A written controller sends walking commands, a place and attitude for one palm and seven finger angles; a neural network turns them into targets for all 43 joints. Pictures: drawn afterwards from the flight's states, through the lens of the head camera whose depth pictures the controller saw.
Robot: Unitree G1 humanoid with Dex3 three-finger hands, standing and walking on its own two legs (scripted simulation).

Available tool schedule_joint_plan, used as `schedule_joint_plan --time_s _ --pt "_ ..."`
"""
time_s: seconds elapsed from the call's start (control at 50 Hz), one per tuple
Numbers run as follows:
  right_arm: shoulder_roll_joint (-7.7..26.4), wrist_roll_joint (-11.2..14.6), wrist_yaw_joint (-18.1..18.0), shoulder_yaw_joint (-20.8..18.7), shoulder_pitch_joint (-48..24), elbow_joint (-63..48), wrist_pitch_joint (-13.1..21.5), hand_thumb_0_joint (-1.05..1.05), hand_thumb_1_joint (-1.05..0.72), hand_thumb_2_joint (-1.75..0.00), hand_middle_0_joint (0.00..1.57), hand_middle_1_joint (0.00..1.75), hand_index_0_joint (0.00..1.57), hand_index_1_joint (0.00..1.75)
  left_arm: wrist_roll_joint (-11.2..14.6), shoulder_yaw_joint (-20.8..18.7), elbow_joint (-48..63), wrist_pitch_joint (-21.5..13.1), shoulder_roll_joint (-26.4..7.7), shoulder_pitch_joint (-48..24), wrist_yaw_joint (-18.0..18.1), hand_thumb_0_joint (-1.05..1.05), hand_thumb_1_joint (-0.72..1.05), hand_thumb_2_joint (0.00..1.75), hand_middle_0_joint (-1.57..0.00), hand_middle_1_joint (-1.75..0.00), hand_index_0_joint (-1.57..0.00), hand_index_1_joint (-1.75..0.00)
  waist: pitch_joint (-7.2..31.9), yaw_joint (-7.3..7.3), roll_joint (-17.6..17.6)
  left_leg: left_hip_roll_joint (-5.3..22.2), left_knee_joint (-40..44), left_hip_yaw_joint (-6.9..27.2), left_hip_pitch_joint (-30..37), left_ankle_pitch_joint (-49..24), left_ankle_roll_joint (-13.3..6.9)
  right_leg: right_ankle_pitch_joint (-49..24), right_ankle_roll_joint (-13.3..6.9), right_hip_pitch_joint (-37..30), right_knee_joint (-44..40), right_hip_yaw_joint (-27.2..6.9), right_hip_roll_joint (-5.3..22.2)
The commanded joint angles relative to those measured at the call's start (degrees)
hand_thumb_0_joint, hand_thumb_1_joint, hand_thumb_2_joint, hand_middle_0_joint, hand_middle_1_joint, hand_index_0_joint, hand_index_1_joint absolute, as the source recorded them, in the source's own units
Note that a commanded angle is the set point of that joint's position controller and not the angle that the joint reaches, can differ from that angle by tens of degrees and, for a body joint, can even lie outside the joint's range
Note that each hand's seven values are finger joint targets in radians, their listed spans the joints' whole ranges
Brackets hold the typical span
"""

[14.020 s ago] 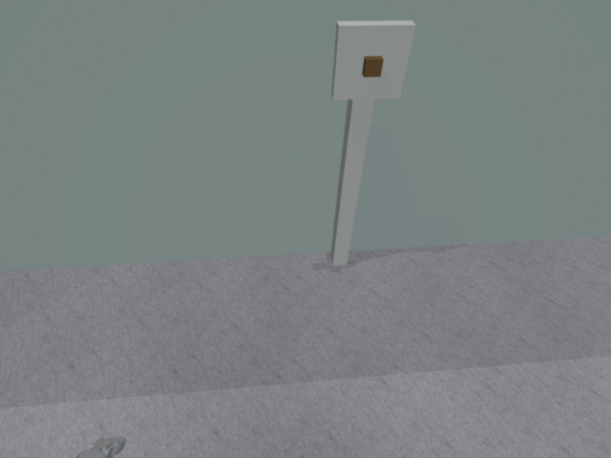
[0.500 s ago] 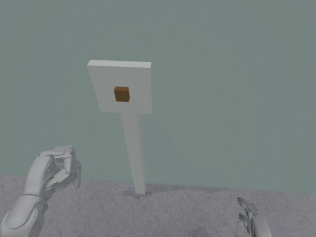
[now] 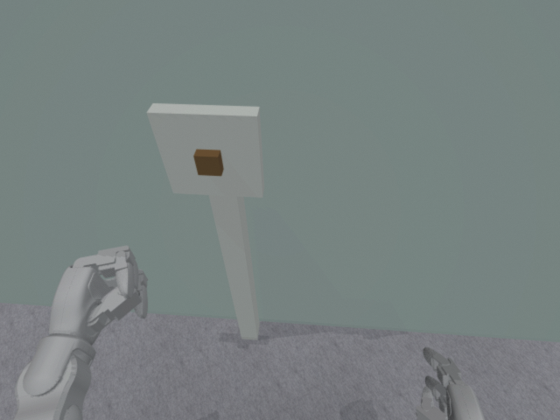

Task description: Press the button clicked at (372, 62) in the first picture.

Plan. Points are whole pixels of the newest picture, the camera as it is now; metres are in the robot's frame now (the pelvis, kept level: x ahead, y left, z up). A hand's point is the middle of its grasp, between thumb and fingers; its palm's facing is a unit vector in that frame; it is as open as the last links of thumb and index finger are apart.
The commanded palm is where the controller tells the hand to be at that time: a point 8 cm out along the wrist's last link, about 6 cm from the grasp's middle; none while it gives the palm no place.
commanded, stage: aim a knuckle at the button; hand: left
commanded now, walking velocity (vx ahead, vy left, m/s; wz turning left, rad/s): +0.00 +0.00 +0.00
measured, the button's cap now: (209, 161) +0.51 +0.17 +0.10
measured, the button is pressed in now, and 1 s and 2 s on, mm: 0 0 0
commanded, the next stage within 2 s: press the button with the knuckle in 1.74 s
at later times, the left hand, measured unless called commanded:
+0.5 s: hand (184, 252) +0.32 +0.17 +0.08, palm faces +0.00 -1.00 -0.01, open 3.1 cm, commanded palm +0.30 +0.22 +0.09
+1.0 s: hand (214, 212) +0.41 +0.14 +0.08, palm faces +0.02 -1.00 +0.00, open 3.1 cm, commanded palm +0.39 +0.19 +0.07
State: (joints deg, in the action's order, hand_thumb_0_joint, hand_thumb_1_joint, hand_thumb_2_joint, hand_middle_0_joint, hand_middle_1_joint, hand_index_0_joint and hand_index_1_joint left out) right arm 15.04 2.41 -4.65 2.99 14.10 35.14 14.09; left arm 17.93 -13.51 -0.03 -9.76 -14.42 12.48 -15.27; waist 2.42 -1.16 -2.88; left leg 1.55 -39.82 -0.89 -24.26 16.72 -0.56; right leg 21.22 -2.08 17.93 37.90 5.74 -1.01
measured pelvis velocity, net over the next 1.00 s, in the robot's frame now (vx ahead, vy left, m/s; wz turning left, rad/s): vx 0.01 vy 0.01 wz -0.04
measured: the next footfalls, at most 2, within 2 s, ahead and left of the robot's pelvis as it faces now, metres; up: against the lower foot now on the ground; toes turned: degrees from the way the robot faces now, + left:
none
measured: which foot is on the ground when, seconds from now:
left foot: down 0.00-1.00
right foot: down 0.00-1.00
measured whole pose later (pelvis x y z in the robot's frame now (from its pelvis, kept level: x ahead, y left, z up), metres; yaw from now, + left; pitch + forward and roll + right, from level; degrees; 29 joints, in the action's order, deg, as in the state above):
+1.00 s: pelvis +0.01 +0.01 -0.01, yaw -2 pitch +8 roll -1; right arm 14.2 1.2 -1.6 1.6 16.5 37.2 4.0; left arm 9.4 -9.6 -34.4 -15.5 -12.3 -23.2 -2.8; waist 3.4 3.2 -1.1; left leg 1.6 -43.7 -3.2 -32.6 19.0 -1.3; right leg 23.3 -1.4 27.6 43.0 3.3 -0.7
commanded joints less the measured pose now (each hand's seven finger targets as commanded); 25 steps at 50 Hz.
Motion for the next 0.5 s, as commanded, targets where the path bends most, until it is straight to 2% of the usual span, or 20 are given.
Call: schedule_joint_plan --time_s 0.0,0.02,0.04,0.06,0.1,0.12,0.16,0.18,0.22,0.24,0.28,0.3,0.34,0.36,0.38,0.4,0.42,0.44,0.46,0.48 --pt "6.3 0.5 -0.4 -3.1 -5.2 -8.9 3.7 0.0 -0.9 -0.9 0.2 0.3 0.2 0.3 -0.3 1.0 10.8 -3.1 -6.3 -12.2 -0.8 0.0 0.9 0.9 -1.3 -1.5 -1.3 -1.5 6.9 1.29 1.6 -1.7 4.7 2.0 7.9 -5.2 -1.5 -8.7 2.2 4.4 -8.2 -5.2 0.9" --pt "6.4 0.5 -0.5 -3.3 -4.9 -8.6 3.6 0.0 -0.9 -0.9 0.2 0.3 0.2 0.3 -0.5 -0.6 9.9 -2.9 -7.9 -12.4 -0.3 0.0 0.9 0.9 -1.3 -1.5 -1.3 -1.5 7.3 1.21 2.7 -1.6 4.7 2.0 7.7 -5.6 -1.5 -9.1 2.2 4.1 -8.2 -5.3 0.9" --pt "6.4 0.4 -0.3 -3.2 -5.1 -8.8 3.5 0.0 -0.9 -0.9 0.2 0.3 0.2 0.3 -0.7 -0.6 9.9 -2.9 -7.5 -12.2 0.0 0.0 0.9 0.9 -1.3 -1.5 -1.3 -1.5 7.9 0.62 1.4 -1.7 5.0 1.9 8.0 -6.1 -1.4 -9.7 2.0 3.7 -7.7 -4.9 0.9" --pt "6.5 0.3 -0.2 -3.1 -4.9 -8.8 3.2 0.0 -0.9 -0.9 0.2 0.3 0.2 0.3 -1.1 -0.5 9.3 -2.7 -8.1 -12.6 0.6 0.0 0.9 0.9 -1.3 -1.5 -1.3 -1.5 7.1 0.88 3.9 -1.6 4.9 2.3 7.2 -6.1 -1.5 -9.5 2.1 4.0 -7.5 -4.7 0.5" --pt "6.1 0.3 -0.1 -3.1 -5.5 -8.8 2.8 0.0 -0.9 -0.9 0.2 0.3 0.2 0.3 -1.6 -0.6 9.4 -2.9 -7.8 -16.5 2.2 0.0 0.9 0.9 -1.3 -1.5 -1.3 -1.5 6.7 1.05 1.8 -1.6 5.3 2.0 7.7 -5.1 -1.4 -8.3 1.9 5.2 -7.4 -4.5 0.7" --pt "6.0 0.2 -0.1 -3.1 -5.6 -8.8 2.6 0.0 -0.9 -0.9 0.2 0.3 0.2 0.3 -1.6 -0.8 9.2 -3.1 -7.5 -17.6 3.1 0.0 0.9 0.9 -1.3 -1.5 -1.3 -1.5 7.2 0.93 2.3 -1.7 5.4 2.0 7.7 -4.7 -1.3 -7.8 2.0 5.2 -7.3 -4.4 0.7" --pt "6.2 0.0 0.1 -3.0 -5.5 -8.4 2.0 0.0 -0.9 -0.9 0.2 0.3 0.2 0.3 -2.3 -2.8 7.8 -3.7 -9.7 -19.7 4.8 0.0 0.9 0.9 -1.3 -1.5 -1.3 -1.5 7.2 0.64 3.5 -1.5 5.5 2.1 6.8 -4.4 -1.3 -6.8 1.8 4.8 -7.1 -4.6 0.4" --pt "5.8 0.0 0.2 -3.1 -5.9 -8.6 1.8 0.0 -0.9 -0.9 0.2 0.3 0.2 0.3 -2.9 -1.7 8.4 -4.2 -8.5 -20.9 5.5 0.0 0.9 0.9 -1.3 -1.5 -1.3 -1.5 9.0 0.62 1.4 -1.6 5.6 1.9 7.9 -5.3 -1.3 -7.9 1.6 4.5 -6.4 -4.4 0.6" --pt "5.5 0.0 0.6 -3.1 -5.6 -8.4 1.6 0.0 -0.9 -0.9 0.2 0.3 0.2 0.3 -3.6 0.9 7.6 -4.7 -6.1 -22.9 6.4 0.0 0.9 0.9 -1.3 -1.5 -1.3 -1.5 10.0 1.11 -0.8 -1.5 5.3 1.7 9.5 -6.5 -1.1 -10.1 1.4 5.1 -5.7 -3.9 0.5" --pt "5.7 -0.1 0.7 -3.2 -5.1 -8.1 1.4 0.0 -0.9 -0.9 0.2 0.3 0.2 0.3 -3.8 0.3 6.4 -4.7 -6.5 -23.1 6.7 0.0 0.9 0.9 -1.3 -1.5 -1.3 -1.5 10.7 1.02 -0.4 -1.4 5.3 1.7 9.6 -6.9 -1.0 -10.9 1.4 4.7 -5.4 -3.8 0.4" --pt "6.0 -0.2 0.8 -3.4 -4.8 -8.1 0.9 0.0 -0.9 -0.9 0.2 0.3 0.2 0.3 -3.9 0.4 4.1 -4.7 -6.7 -22.3 6.5 0.0 0.9 0.9 -1.3 -1.5 -1.3 -1.5 12.0 1.07 2.7 -1.4 4.6 1.4 8.8 -8.3 -1.3 -13.1 1.7 3.3 -5.3 -4.4 0.4" --pt "6.0 -0.1 0.9 -3.4 -4.7 -8.0 0.6 0.0 -0.9 -0.9 0.2 0.3 0.2 0.3 -4.0 1.6 3.4 -4.6 -5.7 -23.2 6.1 0.0 0.9 0.9 -1.3 -1.5 -1.3 -1.5 11.7 1.32 2.2 -1.4 4.6 1.3 8.9 -8.8 -1.2 -14.2 1.6 3.6 -5.1 -4.1 0.4" --pt "6.2 0.0 1.0 -3.5 -4.4 -8.0 0.1 0.0 -0.9 -0.9 0.2 0.3 0.2 0.3 -3.9 1.3 1.0 -4.1 -5.7 -23.2 5.9 0.0 0.9 0.9 -1.3 -1.5 -1.3 -1.5 11.6 1.11 2.8 -1.5 4.5 1.3 8.4 -9.2 -1.1 -15.1 1.6 3.6 -4.9 -4.0 0.4" --pt "6.4 0.1 1.1 -3.5 -4.3 -7.8 -0.4 0.0 -0.9 -0.9 0.2 0.3 0.2 0.3 -4.1 1.5 -0.6 -4.0 -6.2 -23.8 5.7 0.0 0.9 0.9 -1.3 -1.5 -1.3 -1.5 10.4 1.55 3.8 -1.4 4.3 1.3 7.4 -8.9 -1.2 -14.7 1.7 3.9 -5.0 -4.2 0.3" --pt "6.4 0.1 1.1 -3.4 -4.5 -7.9 -0.7 0.0 -0.9 -0.9 0.2 0.3 0.2 0.3 -4.1 1.6 -1.4 -3.6 -5.9 -25.1 5.7 0.0 0.9 0.9 -1.3 -1.5 -1.3 -1.5 9.9 1.37 3.1 -1.5 4.4 1.3 7.0 -8.2 -1.1 -14.2 1.7 4.3 -5.1 -4.3 0.4" --pt "6.4 0.1 1.0 -3.4 -4.5 -7.8 -1.0 0.0 -0.9 -0.9 0.2 0.3 0.2 0.3 -4.1 1.8 -1.1 -3.7 -6.0 -28.8 5.9 0.0 0.9 0.9 -1.3 -1.5 -1.3 -1.5 10.1 1.99 3.0 -1.6 4.3 1.2 7.2 -7.9 -1.2 -14.0 1.8 4.7 -5.1 -4.4 0.5" --pt "6.4 0.1 1.0 -3.6 -4.3 -7.6 -1.3 0.0 -0.9 -0.9 0.2 0.3 0.2 0.3 -4.3 0.6 -1.7 -3.8 -7.0 -29.3 6.3 0.0 0.9 0.9 -1.3 -1.5 -1.3 -1.5 10.6 1.52 2.1 -1.5 4.4 1.4 7.7 -8.2 -1.0 -13.9 1.5 4.8 -4.8 -4.1 0.3" --pt "6.2 0.0 1.0 -3.6 -4.2 -7.8 -1.5 0.0 -0.9 -0.9 0.2 0.3 0.2 0.3 -4.2 1.4 -1.6 -4.0 -5.7 -29.8 6.5 0.0 0.9 0.9 -1.3 -1.5 -1.3 -1.5 11.5 1.7 2.5 -1.5 4.3 1.2 8.3 -8.8 -1.1 -14.6 1.6 4.6 -4.7 -4.1 0.3" --pt "6.5 -0.1 0.9 -3.7 -4.0 -7.6 -1.8 0.0 -0.9 -0.9 0.2 0.3 0.2 0.3 -4.2 0.0 -2.0 -4.4 -7.5 -30.8 7.0 0.0 0.9 0.9 -1.3 -1.5 -1.3 -1.5 12.0 1.78 4.4 -1.3 3.9 1.3 7.8 -9.1 -1.2 -14.6 1.7 4.3 -4.6 -4.1 0.1" --pt "6.3 -0.1 1.0 -3.6 -4.1 -7.7 -2.0 0.0 -0.9 -0.9 0.2 0.3 0.2 0.3 -4.3 0.1 -2.3 -4.8 -7.1 -32.0 7.3 0.0 0.9 0.9 -1.3 -1.5 -1.3 -1.5 12.4 1.58 4.0 -1.5 3.9 1.2 7.6 -9.3 -1.2 -15.2 1.7 4.0 -4.5 -4.4 0.3"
